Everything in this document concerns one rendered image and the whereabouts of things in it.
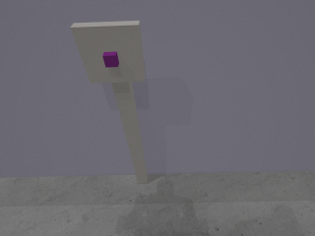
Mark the panel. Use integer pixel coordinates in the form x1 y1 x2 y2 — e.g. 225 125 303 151
70 21 148 184

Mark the button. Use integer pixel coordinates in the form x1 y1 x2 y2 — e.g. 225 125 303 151
102 51 119 68

